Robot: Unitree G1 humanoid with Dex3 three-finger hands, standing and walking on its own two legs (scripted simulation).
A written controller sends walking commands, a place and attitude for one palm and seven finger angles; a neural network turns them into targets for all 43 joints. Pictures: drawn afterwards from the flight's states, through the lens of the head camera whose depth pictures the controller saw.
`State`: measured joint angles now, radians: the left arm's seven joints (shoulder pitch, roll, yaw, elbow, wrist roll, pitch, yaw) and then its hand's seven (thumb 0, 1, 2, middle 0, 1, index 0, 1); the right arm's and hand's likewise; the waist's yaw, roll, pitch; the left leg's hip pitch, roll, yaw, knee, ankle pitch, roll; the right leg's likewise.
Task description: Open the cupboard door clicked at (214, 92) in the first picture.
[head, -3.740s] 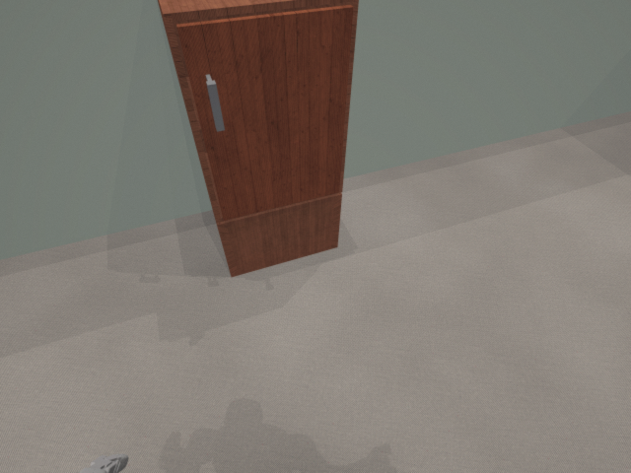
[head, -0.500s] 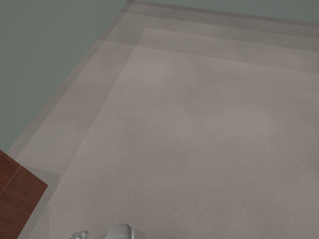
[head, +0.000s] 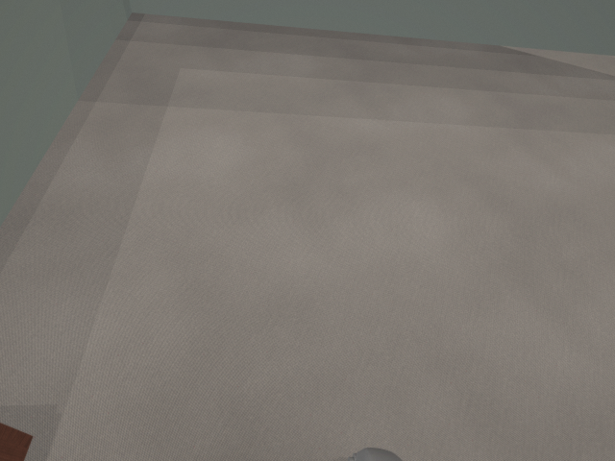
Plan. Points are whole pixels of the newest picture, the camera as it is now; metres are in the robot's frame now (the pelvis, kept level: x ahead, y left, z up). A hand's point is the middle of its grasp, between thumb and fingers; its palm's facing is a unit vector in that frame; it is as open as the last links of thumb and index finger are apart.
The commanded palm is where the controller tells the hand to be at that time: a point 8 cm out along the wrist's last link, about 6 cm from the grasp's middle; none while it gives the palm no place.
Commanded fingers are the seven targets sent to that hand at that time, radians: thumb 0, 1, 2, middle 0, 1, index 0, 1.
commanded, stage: walk to a spot facing it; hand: left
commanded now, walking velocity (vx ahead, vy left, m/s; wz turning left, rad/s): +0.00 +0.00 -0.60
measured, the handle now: out of the picture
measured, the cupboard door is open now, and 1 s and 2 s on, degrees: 0 0 0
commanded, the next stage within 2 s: turn to face it in 1.42 s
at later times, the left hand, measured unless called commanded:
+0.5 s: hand out of the picture +0.14 +0.11 -0.15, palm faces -0.27 -0.93 -0.26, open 7.3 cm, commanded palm none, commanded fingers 0.00 0.90 0.90 -0.20 -0.30 -0.20 -0.30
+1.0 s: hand (202, 440) +0.17 +0.16 -0.17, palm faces -0.50 -0.85 -0.17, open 7.3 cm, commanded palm none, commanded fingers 0.00 0.90 0.90 -0.20 -0.30 -0.20 -0.30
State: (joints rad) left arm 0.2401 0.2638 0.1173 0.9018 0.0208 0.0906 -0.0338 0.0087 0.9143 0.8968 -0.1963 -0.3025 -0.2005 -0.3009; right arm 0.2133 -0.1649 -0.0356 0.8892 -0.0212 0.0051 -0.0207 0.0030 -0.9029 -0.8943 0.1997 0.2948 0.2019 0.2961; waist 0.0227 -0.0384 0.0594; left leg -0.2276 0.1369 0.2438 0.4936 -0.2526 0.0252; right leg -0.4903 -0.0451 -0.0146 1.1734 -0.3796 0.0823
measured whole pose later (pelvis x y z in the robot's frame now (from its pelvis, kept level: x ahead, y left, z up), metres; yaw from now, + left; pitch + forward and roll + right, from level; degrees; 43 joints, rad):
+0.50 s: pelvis -0.02 -0.05 +0.00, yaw -18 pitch +0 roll +1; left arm 0.17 0.18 0.06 0.90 0.01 0.03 0.00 0.01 0.91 0.90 -0.20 -0.30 -0.21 -0.30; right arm 0.20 -0.23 -0.07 0.93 -0.02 0.06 -0.02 0.01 -0.91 -0.89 0.20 0.29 0.20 0.30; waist -0.02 0.05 0.07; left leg -0.50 0.12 0.04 1.08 -0.37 -0.11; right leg -0.26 0.04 0.01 0.50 -0.25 -0.06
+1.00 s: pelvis +0.02 +0.00 +0.00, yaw -37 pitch -1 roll -3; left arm 0.29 0.26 0.12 0.96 0.03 0.08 -0.05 0.01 0.91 0.90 -0.20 -0.30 -0.20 -0.30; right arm 0.30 -0.17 -0.03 0.93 -0.02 -0.02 -0.03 0.00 -0.90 -0.89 0.20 0.29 0.20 0.30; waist 0.03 -0.04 0.03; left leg -0.11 0.09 0.22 0.41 -0.29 0.03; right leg -0.56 -0.04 0.01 1.19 -0.25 0.06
